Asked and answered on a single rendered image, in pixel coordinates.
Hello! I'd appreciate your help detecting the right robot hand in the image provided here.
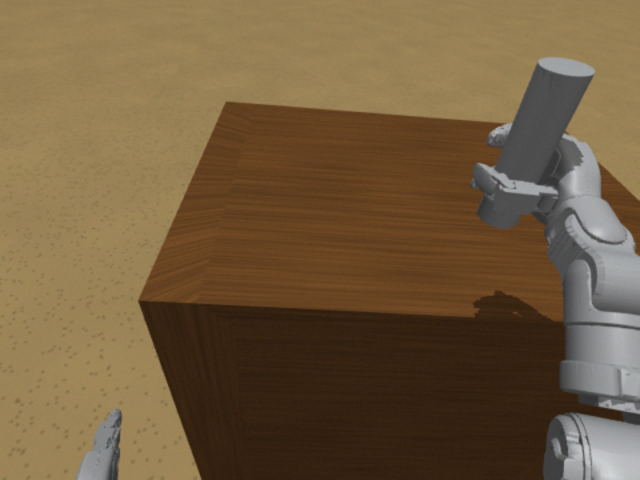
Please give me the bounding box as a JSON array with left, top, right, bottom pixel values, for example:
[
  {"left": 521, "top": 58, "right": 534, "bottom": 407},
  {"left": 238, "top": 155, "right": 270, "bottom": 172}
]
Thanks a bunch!
[{"left": 470, "top": 123, "right": 602, "bottom": 226}]

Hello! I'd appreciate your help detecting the right robot arm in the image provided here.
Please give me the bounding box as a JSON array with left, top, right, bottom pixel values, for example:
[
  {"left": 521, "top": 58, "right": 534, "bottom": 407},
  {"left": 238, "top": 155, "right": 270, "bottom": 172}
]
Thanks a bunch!
[{"left": 543, "top": 196, "right": 640, "bottom": 480}]

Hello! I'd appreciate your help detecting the left robot hand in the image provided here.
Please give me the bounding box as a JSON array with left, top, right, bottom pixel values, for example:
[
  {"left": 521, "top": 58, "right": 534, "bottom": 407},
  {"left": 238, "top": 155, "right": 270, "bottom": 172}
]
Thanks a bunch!
[{"left": 75, "top": 409, "right": 122, "bottom": 480}]

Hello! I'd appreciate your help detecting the can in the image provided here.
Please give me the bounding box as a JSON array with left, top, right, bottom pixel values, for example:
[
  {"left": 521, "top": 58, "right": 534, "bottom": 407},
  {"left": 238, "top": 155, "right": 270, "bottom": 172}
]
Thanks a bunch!
[{"left": 477, "top": 57, "right": 595, "bottom": 229}]

